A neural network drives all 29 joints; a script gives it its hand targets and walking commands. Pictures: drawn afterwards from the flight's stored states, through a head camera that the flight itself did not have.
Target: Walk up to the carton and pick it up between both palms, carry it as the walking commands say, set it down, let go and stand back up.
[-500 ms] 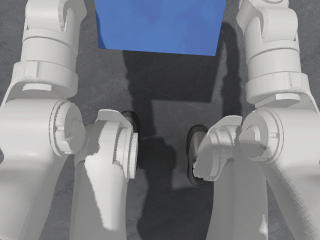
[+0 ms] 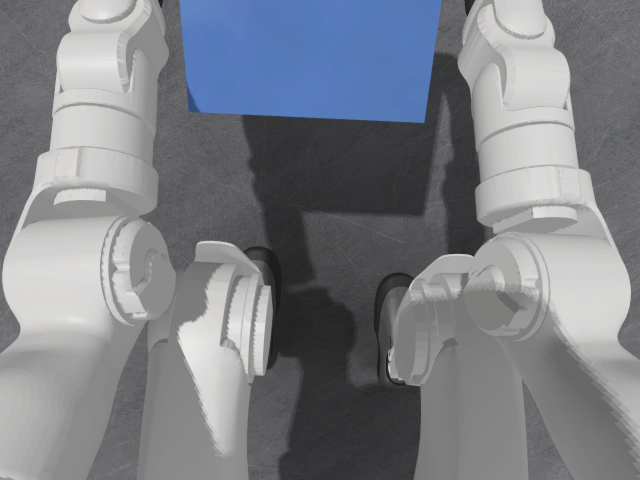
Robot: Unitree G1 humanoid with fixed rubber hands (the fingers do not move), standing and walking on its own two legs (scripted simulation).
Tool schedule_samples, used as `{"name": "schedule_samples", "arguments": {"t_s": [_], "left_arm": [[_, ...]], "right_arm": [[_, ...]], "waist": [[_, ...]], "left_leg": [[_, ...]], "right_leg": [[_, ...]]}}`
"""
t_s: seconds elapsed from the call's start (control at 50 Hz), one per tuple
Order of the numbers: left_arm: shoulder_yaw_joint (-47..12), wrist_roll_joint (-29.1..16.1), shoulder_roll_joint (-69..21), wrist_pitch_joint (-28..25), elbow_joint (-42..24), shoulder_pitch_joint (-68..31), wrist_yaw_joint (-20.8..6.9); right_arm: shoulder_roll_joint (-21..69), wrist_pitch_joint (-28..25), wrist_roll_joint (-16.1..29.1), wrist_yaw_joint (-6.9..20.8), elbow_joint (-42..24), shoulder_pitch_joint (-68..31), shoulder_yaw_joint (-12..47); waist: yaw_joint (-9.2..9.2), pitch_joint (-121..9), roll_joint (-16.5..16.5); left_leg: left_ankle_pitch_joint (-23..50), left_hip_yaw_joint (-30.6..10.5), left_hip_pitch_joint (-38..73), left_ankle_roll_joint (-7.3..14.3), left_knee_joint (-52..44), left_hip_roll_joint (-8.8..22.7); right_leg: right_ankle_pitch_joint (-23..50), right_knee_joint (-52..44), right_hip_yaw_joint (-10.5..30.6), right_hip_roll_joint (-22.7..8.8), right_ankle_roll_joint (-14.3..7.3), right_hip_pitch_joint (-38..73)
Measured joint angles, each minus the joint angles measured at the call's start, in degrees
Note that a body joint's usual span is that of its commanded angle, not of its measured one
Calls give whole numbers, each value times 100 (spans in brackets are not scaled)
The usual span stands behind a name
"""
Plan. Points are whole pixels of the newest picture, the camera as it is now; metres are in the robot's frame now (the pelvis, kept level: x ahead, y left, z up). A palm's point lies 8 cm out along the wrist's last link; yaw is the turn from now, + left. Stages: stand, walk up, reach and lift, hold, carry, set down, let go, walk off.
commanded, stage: set down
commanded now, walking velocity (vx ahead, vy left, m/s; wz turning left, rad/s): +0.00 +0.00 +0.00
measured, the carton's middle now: (314, 0) +0.56 +0.06 -0.23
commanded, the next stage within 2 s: none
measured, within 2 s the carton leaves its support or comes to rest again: rests again in 1.18 s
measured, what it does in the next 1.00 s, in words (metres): stands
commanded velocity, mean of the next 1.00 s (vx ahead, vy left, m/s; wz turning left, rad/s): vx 0.00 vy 0.00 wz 0.00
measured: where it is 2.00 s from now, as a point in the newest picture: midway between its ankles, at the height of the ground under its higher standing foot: (326, 340)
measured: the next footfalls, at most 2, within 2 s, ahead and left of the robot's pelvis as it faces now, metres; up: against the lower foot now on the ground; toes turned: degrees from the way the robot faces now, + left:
none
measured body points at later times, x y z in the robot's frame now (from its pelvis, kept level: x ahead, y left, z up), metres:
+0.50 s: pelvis +0.01 +0.00 +0.00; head +0.38 +0.01 +0.24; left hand +0.56 +0.21 -0.16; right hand +0.58 -0.09 -0.16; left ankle +0.11 +0.12 -0.34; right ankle +0.09 -0.12 -0.34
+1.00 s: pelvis +0.01 +0.00 -0.01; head +0.38 +0.01 +0.24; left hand +0.56 +0.21 -0.17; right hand +0.58 -0.09 -0.17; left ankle +0.11 +0.12 -0.34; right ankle +0.09 -0.12 -0.34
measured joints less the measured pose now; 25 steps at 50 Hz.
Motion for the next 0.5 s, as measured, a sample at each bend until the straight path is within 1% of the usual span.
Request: {"name": "schedule_samples", "arguments": {"t_s": [0.18,0.5], "left_arm": [[109,74,-2,-120,12,100,-111],[408,275,7,-196,92,42,-320]], "right_arm": [[74,-116,-27,20,16,62,-38],[118,-177,-267,97,62,-42,-125]], "waist": [[6,-167,-1],[-9,-197,33]], "left_leg": [[-84,-8,-96,-25,36,21],[-121,45,-168,-9,67,54]], "right_leg": [[-55,34,1,38,-16,-121],[-71,80,62,85,14,-227]]}}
